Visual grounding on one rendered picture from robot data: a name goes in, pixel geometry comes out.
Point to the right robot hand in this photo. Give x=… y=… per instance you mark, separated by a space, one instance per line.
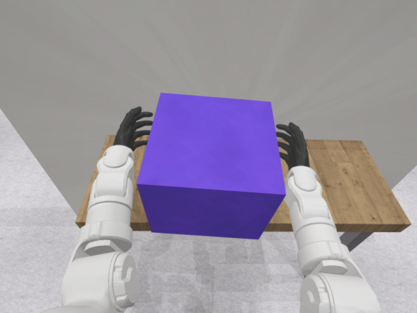
x=297 y=148

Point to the left robot upper arm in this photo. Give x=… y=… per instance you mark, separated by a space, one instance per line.
x=104 y=283

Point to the carton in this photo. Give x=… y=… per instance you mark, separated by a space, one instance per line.
x=211 y=167

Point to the left robot hand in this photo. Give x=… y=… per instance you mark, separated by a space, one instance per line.
x=126 y=134

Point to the table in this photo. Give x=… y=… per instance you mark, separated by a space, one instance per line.
x=358 y=197

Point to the right robot upper arm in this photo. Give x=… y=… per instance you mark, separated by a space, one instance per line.
x=332 y=293

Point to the left robot forearm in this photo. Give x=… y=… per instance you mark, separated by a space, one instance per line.
x=107 y=228

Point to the right robot forearm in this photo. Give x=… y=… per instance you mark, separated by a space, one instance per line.
x=319 y=246

